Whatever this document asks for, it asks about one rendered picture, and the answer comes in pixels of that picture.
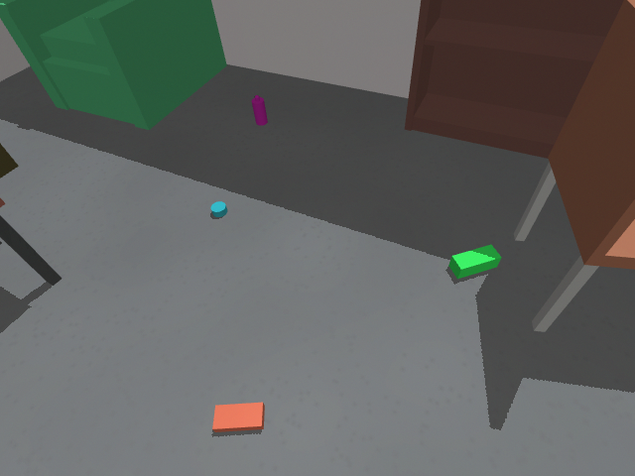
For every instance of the bookshelf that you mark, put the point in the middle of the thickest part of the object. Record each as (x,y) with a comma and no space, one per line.
(503,73)

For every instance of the coffee table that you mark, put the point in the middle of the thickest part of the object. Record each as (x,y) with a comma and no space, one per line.
(24,250)

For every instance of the armchair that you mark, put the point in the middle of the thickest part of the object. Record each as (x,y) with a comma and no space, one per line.
(130,60)

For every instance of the chair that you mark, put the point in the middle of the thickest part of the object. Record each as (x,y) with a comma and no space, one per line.
(593,164)

